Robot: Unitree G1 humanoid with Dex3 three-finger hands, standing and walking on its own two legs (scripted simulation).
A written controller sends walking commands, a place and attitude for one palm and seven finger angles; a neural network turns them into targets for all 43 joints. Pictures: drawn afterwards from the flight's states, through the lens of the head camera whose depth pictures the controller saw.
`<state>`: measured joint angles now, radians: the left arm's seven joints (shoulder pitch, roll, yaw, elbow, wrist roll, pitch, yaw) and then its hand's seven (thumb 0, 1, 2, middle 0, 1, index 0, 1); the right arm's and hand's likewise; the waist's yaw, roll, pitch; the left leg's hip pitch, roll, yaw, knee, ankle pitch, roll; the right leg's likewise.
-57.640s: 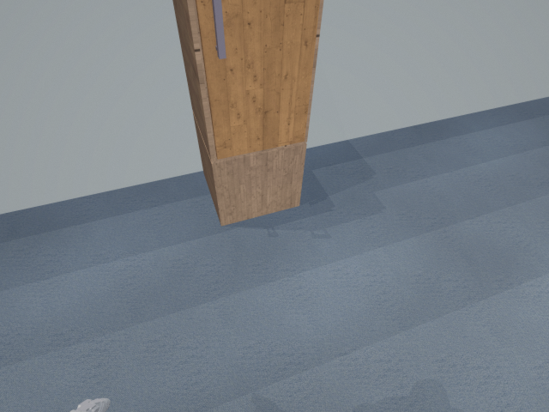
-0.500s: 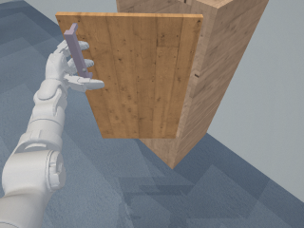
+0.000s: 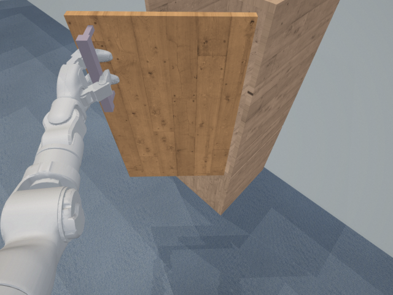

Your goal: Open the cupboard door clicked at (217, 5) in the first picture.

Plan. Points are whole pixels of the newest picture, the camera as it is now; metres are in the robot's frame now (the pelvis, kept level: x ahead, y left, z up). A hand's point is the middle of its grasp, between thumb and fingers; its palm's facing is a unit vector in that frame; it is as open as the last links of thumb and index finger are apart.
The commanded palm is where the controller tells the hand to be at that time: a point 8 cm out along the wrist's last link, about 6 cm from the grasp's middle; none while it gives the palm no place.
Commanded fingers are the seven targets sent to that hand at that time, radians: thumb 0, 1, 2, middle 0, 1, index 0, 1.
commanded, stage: pull the door open along its arc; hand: left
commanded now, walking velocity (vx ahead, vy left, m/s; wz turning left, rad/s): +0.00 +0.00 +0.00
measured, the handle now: (100, 72) +0.54 +0.18 +0.16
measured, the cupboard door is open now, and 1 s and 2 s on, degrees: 45 80 89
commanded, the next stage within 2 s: open thumb and fingers to let go in 1.26 s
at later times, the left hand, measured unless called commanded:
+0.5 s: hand (106, 104) +0.44 +0.15 +0.16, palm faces -0.06 -1.00 +0.01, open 5.7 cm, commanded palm +0.38 +0.21 +0.16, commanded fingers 0.00 0.90 0.90 -0.40 -1.35 -0.40 -1.35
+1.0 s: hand (144, 155) +0.31 +0.07 +0.17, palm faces +0.31 -0.95 +0.06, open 6.1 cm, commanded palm +0.25 +0.12 +0.16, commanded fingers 0.00 0.90 0.90 -0.40 -1.35 -0.40 -1.35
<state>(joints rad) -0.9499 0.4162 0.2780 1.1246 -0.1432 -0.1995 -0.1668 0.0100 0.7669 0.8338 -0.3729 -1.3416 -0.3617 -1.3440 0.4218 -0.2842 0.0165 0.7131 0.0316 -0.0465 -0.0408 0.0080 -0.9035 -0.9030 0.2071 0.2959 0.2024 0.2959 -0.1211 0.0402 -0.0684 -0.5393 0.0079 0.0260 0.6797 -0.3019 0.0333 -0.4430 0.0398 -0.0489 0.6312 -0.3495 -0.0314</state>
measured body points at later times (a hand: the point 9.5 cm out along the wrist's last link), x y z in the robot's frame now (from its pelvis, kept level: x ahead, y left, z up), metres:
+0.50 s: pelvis +0.02 -0.01 +0.01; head +0.03 -0.02 +0.46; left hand +0.43 +0.20 +0.17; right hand +0.09 -0.27 -0.11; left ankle +0.02 +0.10 -0.72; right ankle -0.02 -0.10 -0.72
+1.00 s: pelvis +0.01 -0.04 +0.01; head -0.03 -0.07 +0.46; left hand +0.29 +0.12 +0.17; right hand +0.22 -0.24 -0.06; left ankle +0.02 +0.10 -0.72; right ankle -0.02 -0.10 -0.72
